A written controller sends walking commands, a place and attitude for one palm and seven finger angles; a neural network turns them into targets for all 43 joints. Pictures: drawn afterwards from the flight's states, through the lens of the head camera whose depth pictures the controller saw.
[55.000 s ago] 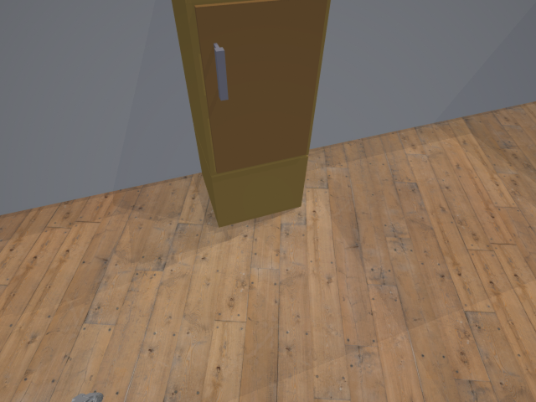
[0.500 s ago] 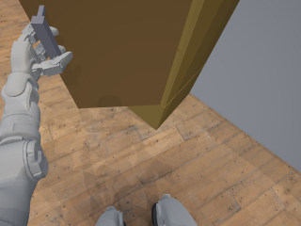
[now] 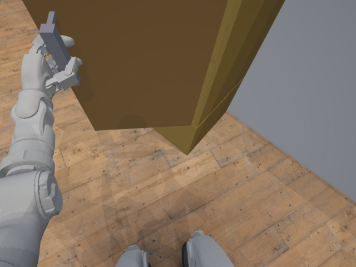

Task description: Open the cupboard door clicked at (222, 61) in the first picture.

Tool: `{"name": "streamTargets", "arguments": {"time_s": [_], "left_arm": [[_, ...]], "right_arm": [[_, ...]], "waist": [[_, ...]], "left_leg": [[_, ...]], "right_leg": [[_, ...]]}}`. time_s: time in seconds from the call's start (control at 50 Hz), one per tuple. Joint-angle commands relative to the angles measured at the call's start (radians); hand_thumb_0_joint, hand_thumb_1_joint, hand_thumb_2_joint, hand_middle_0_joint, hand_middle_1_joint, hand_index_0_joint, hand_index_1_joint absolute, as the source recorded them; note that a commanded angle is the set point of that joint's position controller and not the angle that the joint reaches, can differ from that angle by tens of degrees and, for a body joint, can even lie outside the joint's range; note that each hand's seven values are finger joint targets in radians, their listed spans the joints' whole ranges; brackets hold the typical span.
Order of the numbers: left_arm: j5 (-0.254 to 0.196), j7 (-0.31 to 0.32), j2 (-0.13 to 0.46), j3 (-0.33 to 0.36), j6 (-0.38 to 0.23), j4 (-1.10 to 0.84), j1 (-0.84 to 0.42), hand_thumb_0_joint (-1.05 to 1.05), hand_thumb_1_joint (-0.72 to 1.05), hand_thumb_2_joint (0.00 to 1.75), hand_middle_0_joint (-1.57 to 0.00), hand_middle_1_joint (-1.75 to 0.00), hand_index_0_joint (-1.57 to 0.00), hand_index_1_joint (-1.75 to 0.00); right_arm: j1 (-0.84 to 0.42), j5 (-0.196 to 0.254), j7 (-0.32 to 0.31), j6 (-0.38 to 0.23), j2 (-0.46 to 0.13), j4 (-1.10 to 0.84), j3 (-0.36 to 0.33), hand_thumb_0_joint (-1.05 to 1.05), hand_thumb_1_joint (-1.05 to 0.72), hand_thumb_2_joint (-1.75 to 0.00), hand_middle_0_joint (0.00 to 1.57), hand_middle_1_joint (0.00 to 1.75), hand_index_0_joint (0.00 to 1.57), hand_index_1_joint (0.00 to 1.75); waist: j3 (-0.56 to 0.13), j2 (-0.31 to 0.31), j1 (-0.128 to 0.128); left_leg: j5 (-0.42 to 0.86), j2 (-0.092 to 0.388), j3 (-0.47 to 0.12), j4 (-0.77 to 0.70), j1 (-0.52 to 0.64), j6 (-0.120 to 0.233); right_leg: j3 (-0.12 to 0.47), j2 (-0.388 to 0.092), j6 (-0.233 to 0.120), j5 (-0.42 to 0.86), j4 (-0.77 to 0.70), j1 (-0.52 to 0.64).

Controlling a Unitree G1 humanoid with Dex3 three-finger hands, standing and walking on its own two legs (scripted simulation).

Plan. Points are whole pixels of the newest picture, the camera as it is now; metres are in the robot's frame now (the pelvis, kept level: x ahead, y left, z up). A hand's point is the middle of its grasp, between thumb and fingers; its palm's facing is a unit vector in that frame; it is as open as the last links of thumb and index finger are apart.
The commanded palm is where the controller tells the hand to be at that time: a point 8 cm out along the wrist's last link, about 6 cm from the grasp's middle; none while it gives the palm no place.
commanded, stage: pull the door open along its arc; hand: left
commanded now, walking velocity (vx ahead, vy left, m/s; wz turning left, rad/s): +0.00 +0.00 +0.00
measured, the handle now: (64, 51) +0.58 +0.20 +0.08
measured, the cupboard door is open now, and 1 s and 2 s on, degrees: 46 92 92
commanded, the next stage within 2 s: open thumb and fingers to let go in 0.90 s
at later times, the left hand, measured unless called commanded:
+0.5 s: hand (97, 122) +0.40 +0.12 +0.08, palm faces +0.36 -0.93 +0.07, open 6.4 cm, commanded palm +0.34 +0.16 +0.08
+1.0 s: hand (153, 171) +0.29 +0.02 +0.08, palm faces +0.33 -0.94 -0.02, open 6.4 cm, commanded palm +0.25 +0.07 +0.08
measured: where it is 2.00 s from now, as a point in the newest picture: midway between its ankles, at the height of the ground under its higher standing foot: outside the picture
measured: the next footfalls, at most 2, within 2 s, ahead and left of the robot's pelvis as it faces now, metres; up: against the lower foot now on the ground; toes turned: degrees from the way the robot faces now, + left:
none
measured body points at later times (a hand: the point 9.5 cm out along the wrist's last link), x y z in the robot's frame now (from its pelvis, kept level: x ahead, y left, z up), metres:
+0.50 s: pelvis +0.01 -0.01 +0.02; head +0.08 -0.01 +0.46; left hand +0.37 +0.17 +0.08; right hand +0.14 -0.25 -0.10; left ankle -0.03 +0.09 -0.67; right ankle +0.03 -0.12 -0.67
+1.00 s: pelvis +0.00 -0.05 +0.02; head +0.03 -0.06 +0.47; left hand +0.27 +0.07 +0.09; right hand +0.18 -0.26 -0.08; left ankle -0.03 +0.09 -0.67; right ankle +0.03 -0.12 -0.67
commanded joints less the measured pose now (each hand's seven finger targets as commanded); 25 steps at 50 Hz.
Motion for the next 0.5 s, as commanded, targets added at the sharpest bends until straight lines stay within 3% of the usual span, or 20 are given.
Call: {"name": "streamTargets", "arguments": {"time_s": [0.0, 0.14, 0.2, 0.22, 0.24, 0.26, 0.3, 0.34, 0.38, 0.42, 0.48], "left_arm": [[-0.03, -0.024, 0.211, 0.023, -0.073, -0.276, -0.25, 0.0, 0.9, 0.9, -0.4, -1.35, -0.4, -1.35], [-0.086, -0.024, 0.108, -0.017, -0.048, -0.453, 0.047, 0.0, 0.9, 0.9, -0.4, -1.35, -0.4, -1.35], [-0.104, -0.013, 0.061, -0.037, -0.042, -0.548, 0.162, 0.0, 0.9, 0.9, -0.4, -1.35, -0.4, -1.35], [-0.11, -0.008, 0.035, -0.05, -0.039, -0.576, 0.207, 0.0, 0.9, 0.9, -0.4, -1.35, -0.4, -1.35], [-0.172, 0.137, 0.0, 0.071, -0.035, -0.656, 0.206, 0.0, 0.9, 0.9, -0.4, -1.35, -0.4, -1.35], [-0.151, 0.209, -0.099, -0.013, -0.029, -0.689, 0.282, 0.0, 0.9, 0.9, -0.4, -1.35, -0.4, -1.35], [-0.118, 0.331, -0.166, -0.032, -0.028, -0.748, 0.374, 0.0, 0.9, 0.9, -0.4, -1.35, -0.4, -1.35], [-0.066, 0.444, -0.23, -0.076, -0.032, -0.811, 0.369, 0.0, 0.9, 0.9, -0.4, -1.35, -0.4, -1.35], [-0.005, 0.555, -0.278, -0.116, -0.034, -0.863, 0.373, 0.0, 0.9, 0.9, -0.4, -1.35, -0.4, -1.35], [0.067, 0.656, -0.36, -0.188, -0.019, -0.856, 0.379, 0.0, 0.9, 0.9, -0.4, -1.35, -0.4, -1.35], [0.159, 0.729, -0.427, -0.302, -0.007, -0.901, 0.376, 0.0, 0.9, 0.9, -0.4, -1.35, -0.4, -1.35]], "right_arm": [[0.153, 0.011, -0.004, -0.009, -0.179, -0.07, -0.074, 0.0, -0.9, -0.9, 0.2, 0.3, 0.2, 0.3], [0.086, 0.035, 0.005, -0.011, -0.158, -0.126, -0.084, 0.0, -0.9, -0.9, 0.2, 0.3, 0.2, 0.3], [0.051, 0.042, 0.008, -0.021, -0.148, -0.141, -0.088, 0.0, -0.9, -0.9, 0.2, 0.3, 0.2, 0.3], [0.042, 0.043, 0.009, -0.024, -0.144, -0.147, -0.088, 0.0, -0.9, -0.9, 0.2, 0.3, 0.2, 0.3], [0.001, 0.039, 0.011, -0.041, -0.113, -0.155, -0.09, 0.0, -0.9, -0.9, 0.2, 0.3, 0.2, 0.3], [-0.007, 0.033, 0.021, -0.056, -0.108, -0.155, -0.09, 0.0, -0.9, -0.9, 0.2, 0.3, 0.2, 0.3], [-0.023, 0.024, 0.034, -0.074, -0.101, -0.148, -0.092, 0.0, -0.9, -0.9, 0.2, 0.3, 0.2, 0.3], [-0.044, 0.009, 0.039, -0.08, -0.09, -0.139, -0.093, 0.0, -0.9, -0.9, 0.2, 0.3, 0.2, 0.3], [-0.064, -0.009, 0.041, -0.085, -0.085, -0.139, -0.095, 0.0, -0.9, -0.9, 0.2, 0.3, 0.2, 0.3], [-0.097, -0.022, 0.042, -0.083, -0.069, -0.132, -0.092, 0.0, -0.9, -0.9, 0.2, 0.3, 0.2, 0.3], [-0.12, -0.038, 0.034, -0.081, -0.063, -0.131, -0.097, 0.0, -0.9, -0.9, 0.2, 0.3, 0.2, 0.3]], "waist": [[-0.515, 0.099, 0.049], [-0.453, 0.006, 0.099], [-0.432, 0.035, 0.121], [-0.424, 0.015, 0.127], [-0.4, -0.001, 0.194], [-0.398, 0.013, 0.176], [-0.38, -0.019, 0.182], [-0.368, -0.013, 0.176], [-0.37, -0.06, 0.174], [-0.336, -0.031, 0.17], [-0.344, -0.083, 0.149]], "left_leg": [[0.633, -0.003, -0.076, -0.124, 0.335, -0.031], [0.571, -0.015, -0.03, -0.181, 0.26, -0.014], [0.59, -0.015, -0.019, -0.198, 0.283, -0.017], [0.587, -0.016, -0.017, -0.203, 0.284, -0.017], [0.567, -0.022, -0.016, -0.212, 0.252, -0.032], [0.568, -0.022, -0.012, -0.219, 0.277, -0.04], [0.564, -0.02, -0.01, -0.221, 0.271, -0.047], [0.555, -0.019, -0.012, -0.218, 0.285, -0.054], [0.519, -0.021, -0.015, -0.212, 0.277, -0.049], [0.476, -0.024, -0.017, -0.216, 0.278, -0.05], [0.438, -0.025, -0.02, -0.214, 0.295, -0.041]], "right_leg": [[0.013, 0.028, -0.018, 0.421, -0.061, 0.332], [0.026, 0.018, -0.018, 0.491, -0.094, 0.487], [0.025, 0.012, -0.019, 0.496, -0.099, 0.497], [0.024, 0.011, -0.018, 0.499, -0.102, 0.507], [0.007, 0.017, -0.017, 0.476, -0.113, 0.505], [0.003, 0.016, -0.014, 0.461, -0.112, 0.497], [-0.006, 0.011, -0.017, 0.458, -0.107, 0.493], [-0.007, 0.006, -0.019, 0.445, -0.096, 0.479], [-0.004, 0.002, -0.021, 0.429, -0.093, 0.49], [-0.004, -0.008, -0.022, 0.387, -0.094, 0.462], [0.004, -0.011, -0.023, 0.366, -0.112, 0.468]]}}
